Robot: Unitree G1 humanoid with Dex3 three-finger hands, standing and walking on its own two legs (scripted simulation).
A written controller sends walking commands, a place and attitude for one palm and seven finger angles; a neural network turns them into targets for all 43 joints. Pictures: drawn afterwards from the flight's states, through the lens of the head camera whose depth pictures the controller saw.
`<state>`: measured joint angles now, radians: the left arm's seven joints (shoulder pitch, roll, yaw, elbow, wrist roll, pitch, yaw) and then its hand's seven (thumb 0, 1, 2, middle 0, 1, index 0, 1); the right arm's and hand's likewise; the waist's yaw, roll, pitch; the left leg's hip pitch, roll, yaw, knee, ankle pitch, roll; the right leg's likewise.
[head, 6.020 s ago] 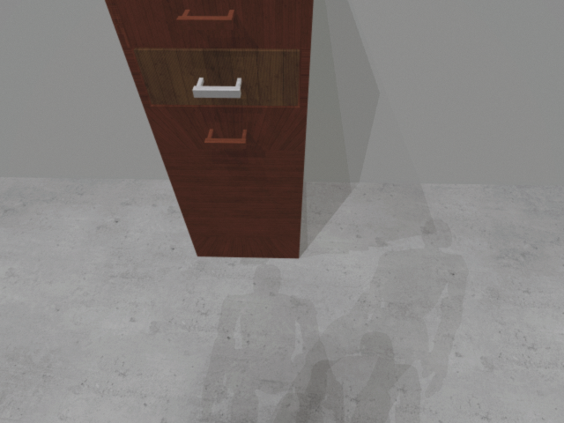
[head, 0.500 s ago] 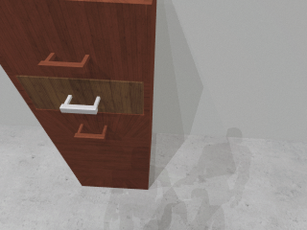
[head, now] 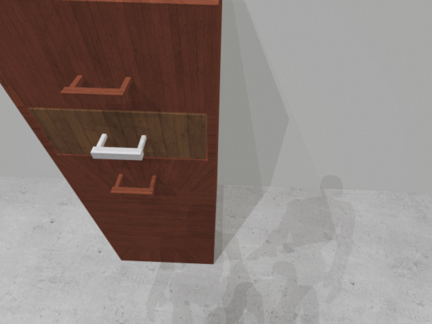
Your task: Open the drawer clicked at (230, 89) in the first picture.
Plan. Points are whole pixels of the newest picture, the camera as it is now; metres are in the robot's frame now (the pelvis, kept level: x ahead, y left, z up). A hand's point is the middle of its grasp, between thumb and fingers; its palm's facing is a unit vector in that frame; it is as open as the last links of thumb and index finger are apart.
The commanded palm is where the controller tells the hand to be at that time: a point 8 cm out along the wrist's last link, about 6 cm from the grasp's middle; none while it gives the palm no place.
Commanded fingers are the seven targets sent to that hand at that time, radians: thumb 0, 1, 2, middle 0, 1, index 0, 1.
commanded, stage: look again from close up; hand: left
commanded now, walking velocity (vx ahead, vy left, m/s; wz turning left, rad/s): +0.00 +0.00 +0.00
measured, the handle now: (120, 146) +0.47 +0.26 +0.04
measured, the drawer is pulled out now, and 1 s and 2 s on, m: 0.00 0.00 0.00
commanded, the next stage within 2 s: raise the hand with hooked fingers in 0.02 s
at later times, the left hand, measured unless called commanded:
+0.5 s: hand (119, 305) +0.16 +0.19 -0.04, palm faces +0.00 -0.18 -0.98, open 8.4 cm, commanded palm +0.13 +0.22 +0.00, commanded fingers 0.00 0.43 0.70 -0.23 -0.60 -0.23 -0.60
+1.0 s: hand (90, 264) +0.20 +0.23 +0.04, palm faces +0.04 -0.12 -0.99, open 11.3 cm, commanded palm +0.18 +0.23 +0.10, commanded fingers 0.00 -0.15 0.45 -0.28 -0.98 -0.28 -0.98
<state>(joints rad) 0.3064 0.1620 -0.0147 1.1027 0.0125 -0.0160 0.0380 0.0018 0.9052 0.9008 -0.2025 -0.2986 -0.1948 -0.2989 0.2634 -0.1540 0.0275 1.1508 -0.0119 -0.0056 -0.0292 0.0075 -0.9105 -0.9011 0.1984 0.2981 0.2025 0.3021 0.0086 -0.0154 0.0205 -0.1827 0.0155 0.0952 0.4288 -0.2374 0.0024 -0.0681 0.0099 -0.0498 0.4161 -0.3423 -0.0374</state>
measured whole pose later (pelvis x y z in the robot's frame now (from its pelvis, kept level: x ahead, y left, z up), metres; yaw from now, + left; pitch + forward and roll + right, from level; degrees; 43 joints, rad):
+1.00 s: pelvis -0.04 +0.00 -0.01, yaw +1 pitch +3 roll +1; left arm 0.19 0.40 -0.06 -0.05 0.96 0.01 0.21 0.00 0.06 0.54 -0.28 -0.83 -0.28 -0.83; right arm 0.14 -0.22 0.01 0.62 -0.03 0.12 -0.01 0.02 -0.90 -0.90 0.20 0.30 0.21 0.30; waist 0.08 0.08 -0.04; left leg -0.41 0.02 0.07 0.60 -0.24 0.01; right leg -0.31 0.01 -0.07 0.64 -0.38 -0.05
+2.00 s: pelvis -0.05 +0.02 +0.00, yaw +2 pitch +0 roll +0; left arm -0.15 0.57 0.00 -0.08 0.81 0.00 -0.08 0.00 -0.49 0.30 -0.32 -1.20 -0.32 -1.20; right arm 0.12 -0.28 0.01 0.65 0.02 0.15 0.00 0.01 -0.91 -0.90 0.20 0.30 0.20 0.30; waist 0.09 0.11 0.02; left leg -0.28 -0.02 0.05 0.43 -0.15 0.04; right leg -0.16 -0.02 -0.08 0.44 -0.28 -0.01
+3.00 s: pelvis -0.02 +0.02 +0.00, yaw +1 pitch +5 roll +0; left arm -0.40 0.54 -0.04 0.28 0.88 0.00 -0.04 0.00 -0.49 0.30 -0.32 -1.20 -0.32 -1.20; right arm 0.17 -0.28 -0.01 0.64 0.04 0.20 -0.02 0.01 -0.91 -0.90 0.20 0.30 0.20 0.30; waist 0.03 0.08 -0.04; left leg -0.37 -0.01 0.07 0.49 -0.21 0.03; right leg -0.26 -0.01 -0.07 0.50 -0.33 -0.02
